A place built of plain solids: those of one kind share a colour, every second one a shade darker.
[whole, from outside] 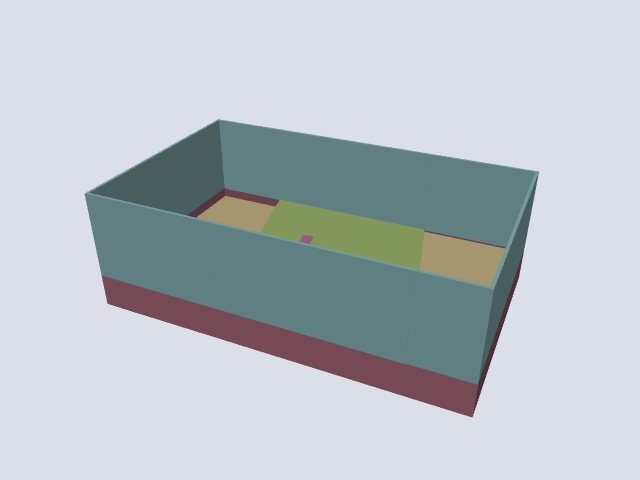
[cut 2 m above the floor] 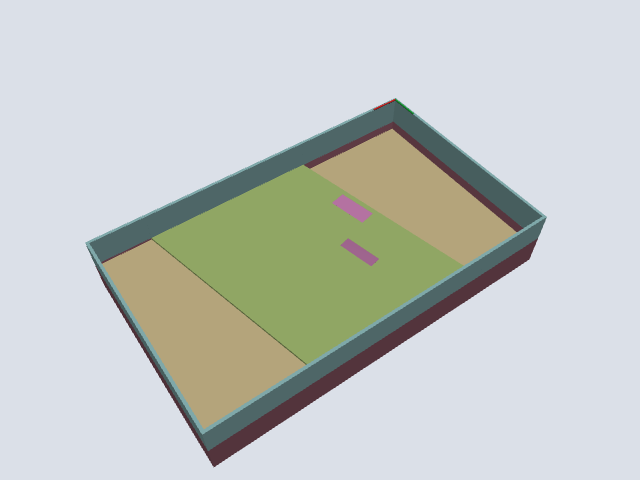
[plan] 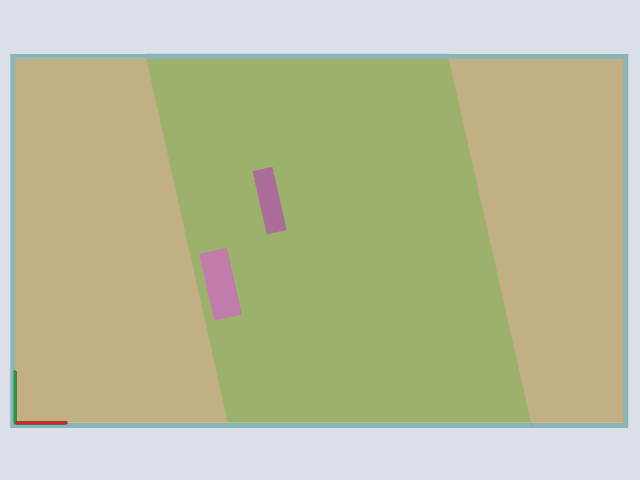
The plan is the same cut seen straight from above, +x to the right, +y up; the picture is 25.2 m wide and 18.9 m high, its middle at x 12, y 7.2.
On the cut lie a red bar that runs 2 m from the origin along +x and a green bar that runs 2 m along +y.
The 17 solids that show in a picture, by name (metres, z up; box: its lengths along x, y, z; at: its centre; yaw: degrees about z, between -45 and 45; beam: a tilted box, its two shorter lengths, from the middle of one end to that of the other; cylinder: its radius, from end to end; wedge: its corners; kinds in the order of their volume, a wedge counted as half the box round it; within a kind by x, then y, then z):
{
 "deck_1": {"wedge": [[5.16, 14.33, -2.3], [5.16, 14.33, 0.0], [8.37, 0.0, -2.3], [8.37, 0.0, 0.0], [17.07, 14.33, -2.3], [17.07, 14.33, 0.0], [20.31, 0.0, -2.3], [20.31, 0.0, 0.0]]},
 "piece_1": {"wedge": [[0.0, 0.0, -2.3], [0.0, 0.0, -0.72], [0.0, 14.33, -2.3], [0.0, 14.33, -0.72], [5.16, 14.33, -2.3], [5.16, 14.33, -0.72], [8.37, 0.0, -2.3], [8.37, 0.0, -0.72]]},
 "piece_2": {"wedge": [[17.07, 14.33, -2.3], [17.07, 14.33, -0.16], [20.31, 0.0, -2.3], [20.31, 0.0, -0.16], [23.94, 0.0, -2.3], [23.94, 0.0, -0.16], [23.94, 14.33, -2.3], [23.94, 14.33, -0.16]]},
 "wall_1": {"box": [0.2, 14.73, 5.88], "at": [-0.1, 7.17, 2.89]},
 "wall_2": {"box": [5.31, 0.2, 5.88], "at": [2.5, 14.43, 2.89]},
 "wall_3": {"box": [8.52, 0.2, 5.88], "at": [4.11, -0.1, 2.89]},
 "wall_4": {"box": [11.91, 0.2, 5.88], "at": [11.12, 14.43, 2.89]},
 "wall_5": {"box": [11.94, 0.2, 5.88], "at": [14.34, -0.1, 2.89]},
 "wall_6": {"box": [7.02, 0.2, 5.88], "at": [20.58, 14.43, 2.89]},
 "wall_7": {"box": [3.78, 0.2, 5.88], "at": [22.2, -0.1, 2.89]},
 "wall_8": {"box": [0.2, 14.73, 5.88], "at": [24.04, 7.17, 2.89]},
 "wallfoot_1": {"box": [0.2, 14.33, 2.3], "at": [-0.1, 7.17, -1.15]},
 "wallfoot_2": {"box": [24.34, 0.2, 2.3], "at": [11.97, -0.1, -1.15]},
 "wallfoot_3": {"box": [24.34, 0.2, 2.3], "at": [11.97, 14.43, -1.15]},
 "wallfoot_4": {"box": [0.2, 14.33, 2.3], "at": [24.04, 7.17, -1.15]},
 "mat_1": {"wedge": [[7.24, 6.65, -0.07], [7.24, 6.65, 0.0], [7.33, 6.59, 0.02], [7.83, 4.02, -0.07], [7.83, 4.02, 0.0], [7.89, 4.11, 0.02], [8.27, 6.8, 0.02], [8.33, 6.89, -0.07], [8.33, 6.89, 0.0], [8.83, 4.32, 0.02], [8.92, 4.27, -0.07], [8.92, 4.27, 0.0]]},
 "mat_2": {"wedge": [[9.34, 9.91, -0.07], [9.34, 9.91, 0.0], [9.43, 9.86, 0.02], [9.91, 7.42, -0.07], [9.91, 7.42, 0.0], [9.96, 7.5, 0.02], [10.07, 10.0, 0.02], [10.12, 10.08, -0.07], [10.12, 10.08, 0.0], [10.6, 7.65, 0.02], [10.68, 7.6, -0.07], [10.68, 7.6, 0.0]]}
}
